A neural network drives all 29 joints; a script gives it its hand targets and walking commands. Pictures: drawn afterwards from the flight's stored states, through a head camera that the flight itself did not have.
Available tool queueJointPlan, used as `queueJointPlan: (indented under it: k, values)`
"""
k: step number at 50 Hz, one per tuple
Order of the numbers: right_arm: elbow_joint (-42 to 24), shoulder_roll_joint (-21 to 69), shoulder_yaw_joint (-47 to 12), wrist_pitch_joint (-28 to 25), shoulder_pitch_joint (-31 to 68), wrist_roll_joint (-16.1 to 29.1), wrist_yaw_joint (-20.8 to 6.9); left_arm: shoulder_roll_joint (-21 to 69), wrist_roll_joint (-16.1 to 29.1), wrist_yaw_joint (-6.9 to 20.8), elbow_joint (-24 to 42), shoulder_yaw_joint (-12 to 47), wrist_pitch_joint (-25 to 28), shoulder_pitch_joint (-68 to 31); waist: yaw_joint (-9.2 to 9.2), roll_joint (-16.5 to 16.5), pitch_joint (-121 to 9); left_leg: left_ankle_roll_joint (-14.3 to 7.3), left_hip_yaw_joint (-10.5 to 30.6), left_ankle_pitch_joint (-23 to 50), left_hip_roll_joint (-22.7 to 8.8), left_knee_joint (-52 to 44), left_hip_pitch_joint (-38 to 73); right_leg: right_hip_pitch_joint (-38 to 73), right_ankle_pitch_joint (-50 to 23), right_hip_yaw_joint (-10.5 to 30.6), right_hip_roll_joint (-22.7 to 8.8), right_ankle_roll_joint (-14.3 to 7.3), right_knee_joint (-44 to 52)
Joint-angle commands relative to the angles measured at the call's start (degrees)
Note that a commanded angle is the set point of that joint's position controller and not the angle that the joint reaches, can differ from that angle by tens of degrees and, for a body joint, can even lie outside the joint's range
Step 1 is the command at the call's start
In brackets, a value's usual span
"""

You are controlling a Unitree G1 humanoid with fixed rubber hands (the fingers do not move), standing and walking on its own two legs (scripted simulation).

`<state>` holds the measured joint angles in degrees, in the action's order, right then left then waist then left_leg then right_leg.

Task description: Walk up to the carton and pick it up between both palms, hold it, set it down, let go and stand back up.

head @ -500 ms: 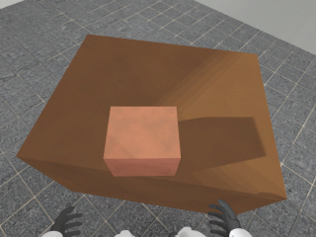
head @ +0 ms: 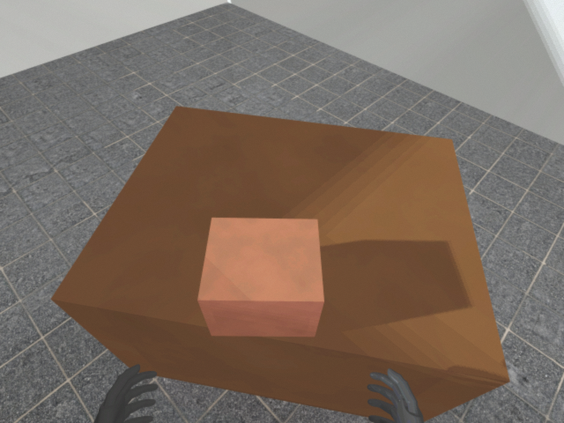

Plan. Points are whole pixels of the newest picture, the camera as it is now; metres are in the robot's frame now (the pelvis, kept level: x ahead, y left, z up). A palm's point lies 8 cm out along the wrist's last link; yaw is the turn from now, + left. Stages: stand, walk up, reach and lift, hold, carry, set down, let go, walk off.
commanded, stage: reach and lift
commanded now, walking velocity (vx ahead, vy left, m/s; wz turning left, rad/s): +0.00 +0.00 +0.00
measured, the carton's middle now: (263, 278) +0.41 +0.05 -0.13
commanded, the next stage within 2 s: none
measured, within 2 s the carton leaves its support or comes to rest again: neither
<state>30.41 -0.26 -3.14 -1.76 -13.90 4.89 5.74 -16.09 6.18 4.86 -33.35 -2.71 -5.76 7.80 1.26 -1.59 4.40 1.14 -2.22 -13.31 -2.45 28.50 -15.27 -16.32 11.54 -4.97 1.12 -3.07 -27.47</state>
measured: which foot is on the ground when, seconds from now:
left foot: down 0.00-1.00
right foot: down 0.00-1.00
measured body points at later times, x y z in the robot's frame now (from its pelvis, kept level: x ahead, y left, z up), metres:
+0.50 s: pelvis +0.02 +0.02 +0.01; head +0.03 +0.04 +0.45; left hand +0.18 +0.26 -0.08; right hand +0.18 -0.16 -0.07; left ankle +0.02 +0.13 -0.74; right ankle +0.04 -0.08 -0.74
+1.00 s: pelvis +0.03 +0.03 +0.00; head +0.03 +0.05 +0.45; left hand +0.22 +0.26 -0.05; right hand +0.21 -0.16 -0.05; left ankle +0.02 +0.13 -0.74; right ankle +0.04 -0.08 -0.74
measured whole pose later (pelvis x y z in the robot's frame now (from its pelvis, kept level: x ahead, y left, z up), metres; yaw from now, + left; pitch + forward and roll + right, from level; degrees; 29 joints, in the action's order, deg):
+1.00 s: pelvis +0.03 +0.03 +0.00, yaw -1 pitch -3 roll -1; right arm 44.8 -3.9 -1.8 -32.6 -10.8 9.9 0.5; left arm -14.3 9.6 0.9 -38.5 3.0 26.8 10.6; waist 2.1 -1.6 1.9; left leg -0.5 -3.5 -17.7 -1.5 29.9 -9.4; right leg -10.2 14.5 -3.4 0.3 -1.0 -27.4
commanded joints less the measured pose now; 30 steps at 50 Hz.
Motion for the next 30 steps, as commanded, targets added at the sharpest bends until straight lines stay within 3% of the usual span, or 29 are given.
queueJointPlan:
  k: [1,12,30]
  values:
    - [-3.72,-3.15,1.53,-5.54,1.17,-0.69,-0.05,-7.30,1.10,-0.32,4.40,-0.99,4.53,-2.15,0.00,4.48,-8.45,-1.22,-1.14,4.97,1.32,-5.20,3.19,5.83,3.61,4.40,-2.67,0.86,7.43]
    - [-2.12,-4.18,1.90,-11.05,2.65,0.02,-2.21,-6.20,2.16,-1.86,3.68,1.55,12.01,-2.12,0.57,4.33,-5.27,-1.14,-0.40,4.65,1.27,-7.98,2.86,8.71,3.91,5.10,-2.19,-0.19,8.27]
    - [3.82,-6.49,2.96,-24.38,1.54,2.63,-4.76,-3.81,2.04,-3.88,4.53,3.27,26.06,3.42,0.81,4.45,-6.26,1.02,0.97,14.79,1.70,-5.80,6.43,10.88,-4.09,6.26,-0.87,-0.44,7.28]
